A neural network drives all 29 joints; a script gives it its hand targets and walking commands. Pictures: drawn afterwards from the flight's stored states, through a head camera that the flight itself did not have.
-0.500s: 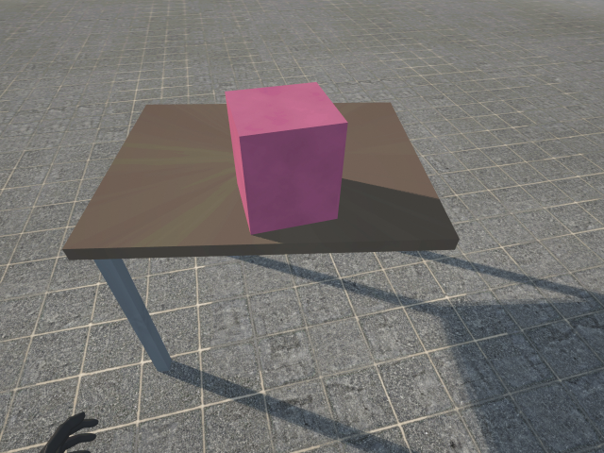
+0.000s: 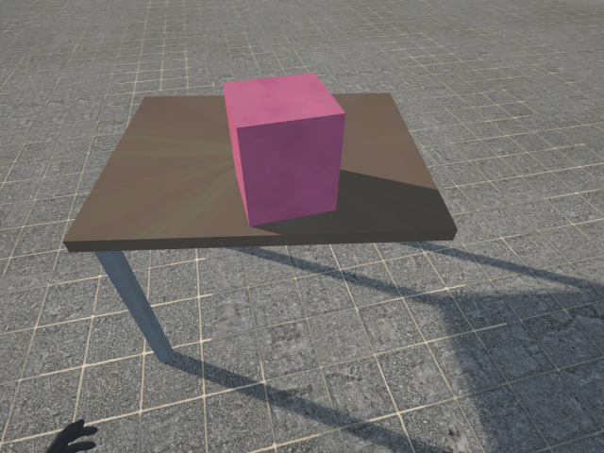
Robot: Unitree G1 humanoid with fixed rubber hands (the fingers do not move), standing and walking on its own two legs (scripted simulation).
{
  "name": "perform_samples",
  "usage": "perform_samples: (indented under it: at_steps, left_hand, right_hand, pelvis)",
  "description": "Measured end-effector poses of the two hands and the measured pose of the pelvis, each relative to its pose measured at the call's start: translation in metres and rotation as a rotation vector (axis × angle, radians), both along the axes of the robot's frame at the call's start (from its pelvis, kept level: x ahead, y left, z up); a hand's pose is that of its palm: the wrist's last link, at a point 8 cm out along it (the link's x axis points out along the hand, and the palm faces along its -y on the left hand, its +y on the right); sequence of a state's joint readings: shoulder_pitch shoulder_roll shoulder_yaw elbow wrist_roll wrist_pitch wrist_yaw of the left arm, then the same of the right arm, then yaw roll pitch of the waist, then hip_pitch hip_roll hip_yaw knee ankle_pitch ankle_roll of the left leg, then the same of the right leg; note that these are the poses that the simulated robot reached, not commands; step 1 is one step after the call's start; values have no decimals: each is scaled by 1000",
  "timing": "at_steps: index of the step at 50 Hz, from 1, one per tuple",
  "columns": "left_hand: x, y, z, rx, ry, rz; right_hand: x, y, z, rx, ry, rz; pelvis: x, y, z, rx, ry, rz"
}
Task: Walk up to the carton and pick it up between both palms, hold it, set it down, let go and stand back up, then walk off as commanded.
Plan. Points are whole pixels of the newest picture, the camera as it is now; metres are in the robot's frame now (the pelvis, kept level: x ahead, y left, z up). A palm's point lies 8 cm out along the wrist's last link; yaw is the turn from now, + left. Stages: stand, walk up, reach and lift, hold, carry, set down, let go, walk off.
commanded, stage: stand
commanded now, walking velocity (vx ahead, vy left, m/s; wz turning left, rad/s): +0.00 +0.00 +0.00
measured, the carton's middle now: (282, 149) +0.75 +0.08 +0.01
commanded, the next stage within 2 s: none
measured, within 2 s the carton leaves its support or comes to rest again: neither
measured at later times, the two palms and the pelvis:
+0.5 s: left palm out of the picture +0.13 +0.33 -0.06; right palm out of the picture +0.10 -0.29 -0.08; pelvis +0.01 +0.00 +0.00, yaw +0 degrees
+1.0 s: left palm out of the picture +0.12 +0.33 -0.05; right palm out of the picture +0.09 -0.29 -0.08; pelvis +0.00 +0.00 +0.00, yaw +0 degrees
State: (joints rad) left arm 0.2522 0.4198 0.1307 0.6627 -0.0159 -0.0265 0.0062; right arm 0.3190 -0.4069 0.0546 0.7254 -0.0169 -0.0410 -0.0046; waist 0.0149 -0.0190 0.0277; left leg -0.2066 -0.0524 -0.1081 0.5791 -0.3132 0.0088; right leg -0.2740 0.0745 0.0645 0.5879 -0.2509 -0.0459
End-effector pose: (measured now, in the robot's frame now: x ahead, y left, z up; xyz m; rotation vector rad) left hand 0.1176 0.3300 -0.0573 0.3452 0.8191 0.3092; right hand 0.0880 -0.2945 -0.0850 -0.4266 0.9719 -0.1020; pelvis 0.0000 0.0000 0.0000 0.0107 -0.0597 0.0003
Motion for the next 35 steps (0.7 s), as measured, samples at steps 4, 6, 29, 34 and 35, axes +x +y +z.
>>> perform_samples:
  at_steps: [4, 6, 29, 34, 35]
  left_hand:
    - [1, 0, 0, -2, 0, 1]
    - [3, -1, 1, -1, -3, 0]
    - [14, -3, 2, -11, -5, 5]
    - [12, -3, 1, -11, -1, 9]
    - [11, -3, 1, -12, -1, 10]
  right_hand:
    - [2, 1, 0, 2, -3, 1]
    - [4, 1, 1, 3, -6, 2]
    - [11, 3, 2, 9, -4, 1]
    - [12, 2, 2, 9, -12, 2]
    - [12, 2, 2, 9, -12, 2]
  pelvis:
    - [1, 0, 0, 0, 3, 0]
    - [1, 0, 1, 0, 4, 0]
    - [7, 0, 3, 1, 20, 2]
    - [6, 0, 3, 2, 20, 2]
    - [6, 0, 3, 2, 19, 2]
